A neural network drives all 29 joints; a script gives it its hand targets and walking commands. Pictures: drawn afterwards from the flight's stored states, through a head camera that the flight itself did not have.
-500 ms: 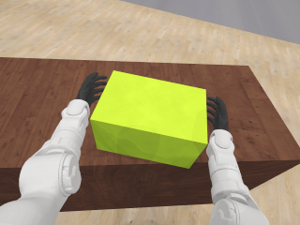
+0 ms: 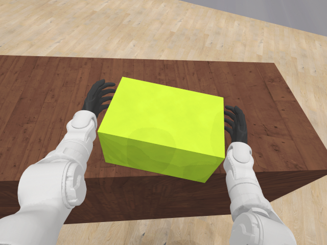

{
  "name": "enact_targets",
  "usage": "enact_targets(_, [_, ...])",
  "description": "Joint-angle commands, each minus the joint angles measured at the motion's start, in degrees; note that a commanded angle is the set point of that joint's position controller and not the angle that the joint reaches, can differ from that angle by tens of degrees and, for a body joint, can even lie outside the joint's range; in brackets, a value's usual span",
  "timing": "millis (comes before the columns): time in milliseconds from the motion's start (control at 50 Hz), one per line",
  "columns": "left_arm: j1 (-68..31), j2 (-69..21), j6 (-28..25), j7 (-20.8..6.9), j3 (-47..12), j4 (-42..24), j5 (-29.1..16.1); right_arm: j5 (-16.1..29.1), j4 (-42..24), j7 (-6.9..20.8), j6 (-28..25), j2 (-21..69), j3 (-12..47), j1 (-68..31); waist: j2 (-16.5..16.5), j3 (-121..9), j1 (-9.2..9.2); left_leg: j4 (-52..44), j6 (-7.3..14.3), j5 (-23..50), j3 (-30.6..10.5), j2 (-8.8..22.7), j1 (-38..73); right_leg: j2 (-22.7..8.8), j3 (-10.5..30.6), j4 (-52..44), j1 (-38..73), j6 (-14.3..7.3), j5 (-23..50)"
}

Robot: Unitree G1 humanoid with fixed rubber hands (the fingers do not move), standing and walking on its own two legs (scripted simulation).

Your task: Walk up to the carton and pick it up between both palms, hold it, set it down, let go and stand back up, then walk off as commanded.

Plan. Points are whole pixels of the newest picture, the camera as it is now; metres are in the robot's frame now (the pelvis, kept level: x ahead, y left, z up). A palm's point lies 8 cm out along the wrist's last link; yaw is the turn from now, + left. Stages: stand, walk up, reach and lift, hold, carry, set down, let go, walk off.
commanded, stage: set down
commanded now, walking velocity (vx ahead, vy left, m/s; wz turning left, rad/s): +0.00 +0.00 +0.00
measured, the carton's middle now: (163, 130) +0.42 +0.02 +0.00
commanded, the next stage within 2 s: none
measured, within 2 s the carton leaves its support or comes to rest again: neither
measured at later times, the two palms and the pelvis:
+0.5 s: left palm (91, 112) +0.43 +0.21 +0.04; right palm (236, 138) +0.38 -0.17 +0.04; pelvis -0.01 +0.00 +0.00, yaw +0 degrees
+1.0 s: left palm (91, 112) +0.43 +0.21 +0.04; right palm (236, 139) +0.38 -0.17 +0.04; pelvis -0.01 +0.00 +0.00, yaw +0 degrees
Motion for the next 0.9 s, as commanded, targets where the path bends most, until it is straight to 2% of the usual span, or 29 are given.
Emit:
enact_targets(0, [-31.8,-28.2,-3.2,-7.4,-6.3,-6.0,3.9,-4.1,-1.1,8.6,-3.5,27.6,17.3,-36.1,8.2,-34.4,0.47,2.8,-4.4,27.4,0.9,0.5,22.0,1.4,-2.4,1.5,8.6,-0.3,21.8])
enact_targets(40, [-30.2,-27.2,-3.1,-8.0,-5.9,-4.4,3.6,-4.8,0.2,8.2,-3.5,27.1,17.1,-34.5,5.7,-33.6,0.12,2.3,-3.8,27.0,1.1,0.2,20.5,1.3,-2.4,1.5,9.7,0.3,24.1])
enact_targets(80, [-32.2,-26.5,-4.6,-7.6,-5.2,-7.0,3.7,-4.7,-1.2,8.3,-4.5,29.5,18.8,-34.6,6.1,-37.0,1.30,2.4,-3.1,24.8,1.8,-0.6,17.6,0.5,-1.6,2.9,11.3,0.5,26.4])
enact_targets(100, [-34.0,-28.0,-4.6,-7.5,-6.7,-7.7,3.4,-4.4,-0.1,8.2,-4.7,28.7,17.4,-34.4,9.9,-36.1,-0.54,2.6,-4.1,25.2,1.2,-0.3,18.7,0.6,-2.5,2.8,8.9,0.0,24.0])
enact_targets(120, [-32.1,-26.9,-3.9,-7.8,-5.8,-5.0,4.0,-4.6,1.3,8.0,-4.3,28.3,16.4,-34.3,9.2,-33.8,0.08,2.8,-4.2,26.5,1.2,-0.1,19.5,0.7,-2.3,2.3,8.1,0.1,23.4])
enact_targets(140, [-33.4,-27.3,-3.8,-7.9,-5.1,-5.2,4.5,-5.0,2.2,8.2,-3.8,28.0,15.9,-34.2,8.4,-32.7,-0.84,2.3,-3.8,24.3,1.2,0.1,19.4,0.9,-2.5,1.7,7.2,0.0,20.8])
enact_targets(160, [-32.2,-27.4,-3.6,-7.8,-6.3,-5.0,4.3,-4.5,0.4,8.5,-3.8,27.6,15.5,-35.0,9.9,-33.9,-0.46,1.8,-3.9,22.3,0.9,0.2,19.7,1.0,-2.8,1.6,6.8,-0.1,18.8])
enact_targets(180, [-32.9,-27.7,-3.5,-7.7,-5.2,-5.0,5.3,-5.4,2.2,8.4,-3.6,28.3,14.8,-34.6,7.8,-33.6,-0.74,1.8,-3.4,21.4,1.0,0.5,19.6,1.2,-3.1,1.8,5.8,0.0,17.9])
enact_targets(220, [-33.6,-27.1,-3.8,-7.8,-4.5,-5.1,5.0,-5.7,-0.7,8.6,-3.6,28.2,16.1,-35.2,9.6,-34.7,0.53,1.7,-3.3,20.3,1.7,0.2,18.4,0.8,-2.8,1.3,5.5,-0.7,16.1])
enact_targets(240, [-34.6,-29.0,-4.7,-7.5,-6.8,-7.6,3.7,-7.4,-0.8,8.6,-4.3,27.7,13.9,-35.5,9.6,-36.1,-1.59,2.3,-4.0,20.9,1.5,0.5,20.0,1.2,-3.2,1.5,4.3,-0.7,17.0])
enact_targets(300, [-33.0,-27.7,-4.5,-7.4,-4.6,-4.9,4.9,-6.0,1.1,9.0,-4.3,28.6,15.2,-35.1,8.6,-36.7,1.14,3.1,-3.9,24.9,1.8,0.7,20.7,1.4,-3.1,1.7,2.9,-0.4,17.2])
enact_targets(320, [-32.9,-26.8,-4.2,-7.2,-4.6,-4.5,5.7,-6.3,2.6,8.8,-4.0,28.0,13.8,-34.8,10.6,-34.7,0.19,2.7,-4.4,23.8,1.7,0.5,21.7,1.4,-3.9,1.2,1.5,-0.7,14.6])
enact_targets(360, [-32.3,-27.0,-3.7,-6.8,-3.7,-5.0,6.8,-6.6,3.4,9.2,-3.4,27.8,12.3,-34.6,9.9,-32.0,1.54,3.1,-4.3,23.1,2.1,0.5,20.0,1.3,-3.2,1.2,1.9,-0.9,13.6])
enact_targets(400, [-33.5,-27.4,-3.3,-7.2,-5.4,-4.2,5.3,-6.9,2.5,8.9,-3.4,26.7,12.5,-34.0,8.8,-32.5,-0.72,3.4,-4.0,22.6,1.3,0.7,20.2,1.4,-3.4,1.0,0.0,-0.8,13.3])
enact_targets(460, [-32.1,-27.5,-3.5,-7.3,-4.2,-4.9,6.1,-7.2,2.8,8.7,-3.2,27.8,13.2,-32.4,8.5,-33.0,-0.66,2.6,-3.3,20.2,1.2,0.4,19.4,1.1,-3.4,1.0,2.0,-0.5,12.6])
enact_targets(520, [-31.5,-27.1,-3.6,-7.3,-3.9,-5.1,6.8,-7.4,3.1,8.5,-3.7,27.4,13.3,-31.8,9.2,-33.6,-0.48,3.5,-3.9,24.7,1.3,0.5,21.9,1.4,-3.6,0.8,-0.4,-0.6,14.7])
enact_targets(540, [-30.7,-28.6,-3.9,-7.0,-4.1,-5.5,7.2,-6.4,3.1,9.1,-4.6,28.5,13.6,-32.6,11.2,-34.4,0.96,3.7,-4.4,26.0,1.2,0.8,22.5,1.5,-3.4,1.1,-1.7,-0.7,13.2])
enact_targets(560, [-29.8,-27.0,-3.9,-7.1,-3.9,-3.6,6.9,-7.7,2.1,9.1,-4.3,26.9,12.6,-32.8,8.6,-32.9,0.11,3.3,-3.8,22.9,1.0,1.0,21.2,1.4,-3.9,1.3,-2.0,-0.9,12.7])
enact_targets(600, [-29.1,-27.9,-2.6,-7.2,-3.5,-3.3,7.6,-6.7,1.6,9.2,-3.3,25.9,12.4,-33.2,9.6,-29.4,0.69,2.5,-4.0,21.0,0.8,1.2,22.0,1.8,-4.1,0.3,-3.1,-1.4,8.9])
enact_targets(620, [-31.9,-28.6,-3.0,-6.5,-5.3,-7.1,7.2,-7.7,3.4,9.1,-3.2,26.2,9.9,-32.9,11.9,-32.3,-0.85,2.7,-4.7,20.6,0.8,1.0,21.9,1.8,-4.5,0.6,-3.6,-1.9,7.9])
enact_targets(640, [-30.5,-27.5,-2.8,-6.6,-3.5,-4.6,7.6,-7.6,0.4,9.4,-3.6,26.6,11.1,-33.3,10.7,-32.9,1.46,3.3,-4.3,20.7,1.4,0.9,20.4,1.4,-3.6,0.5,-2.9,-1.5,8.7])
enact_targets(700, [-31.0,-27.8,-3.2,-6.6,-4.2,-5.2,8.0,-9.1,3.1,9.0,-3.3,25.9,9.7,-31.4,9.7,-32.7,-1.65,3.7,-3.7,21.1,1.0,0.7,21.4,1.6,-4.0,0.2,-2.8,-1.1,9.9])
enact_targets(720, [-31.2,-25.9,-2.6,-6.9,-2.2,-3.5,8.3,-9.1,3.1,9.2,-2.6,24.8,9.1,-32.2,9.3,-29.7,-0.96,2.9,-3.3,15.8,1.2,0.6,19.1,1.1,-4.1,0.7,-3.4,-1.0,7.0])
enact_targets(740, [-30.7,-28.4,-2.9,-6.6,-2.9,-4.9,8.1,-8.7,1.4,9.2,-3.5,26.2,9.8,-34.0,8.9,-31.3,-0.27,2.6,-4.0,17.7,1.1,0.9,21.1,1.7,-4.2,0.1,-3.7,-0.9,6.6])
enact_targets(780, [-28.9,-26.7,-2.1,-7.0,-1.6,-2.9,9.0,-9.4,4.2,9.4,-2.0,25.9,8.5,-30.0,9.0,-28.1,-1.59,2.0,-3.4,15.6,1.0,0.5,18.7,1.3,-3.7,-0.3,-2.5,-1.4,6.2])
enact_targets(800, [-29.0,-27.5,-2.1,-6.9,-1.6,-3.7,9.5,-9.7,1.1,9.5,-2.5,26.6,9.2,-31.9,8.6,-29.2,-0.37,2.5,-3.7,17.9,0.8,0.7,19.1,1.6,-3.6,0.2,-2.3,-1.3,8.1])
enact_targets(820, [-29.1,-27.7,-2.8,-6.8,-2.4,-5.2,9.1,-9.7,2.5,9.3,-2.5,26.7,9.2,-30.8,8.7,-31.2,-1.29,2.9,-3.7,18.9,0.9,0.6,20.1,1.5,-4.1,0.5,-3.6,-1.4,7.9])
enact_targets(860, [-29.5,-26.1,-2.8,-6.4,-1.1,-5.9,10.2,-9.4,1.7,9.7,-2.9,27.4,9.4,-30.9,8.7,-30.5,0.39,2.9,-2.9,17.7,1.4,0.3,19.6,0.9,-3.4,0.3,-3.2,-0.8,7.8])
enact_targets(880, [-30.1,-26.6,-2.6,-6.5,-1.1,-4.8,10.5,-9.7,1.6,9.6,-2.6,26.7,9.4,-31.8,7.8,-30.5,-0.28,2.8,-3.0,16.1,1.0,0.7,19.4,1.3,-3.6,0.4,-3.8,-1.0,7.3])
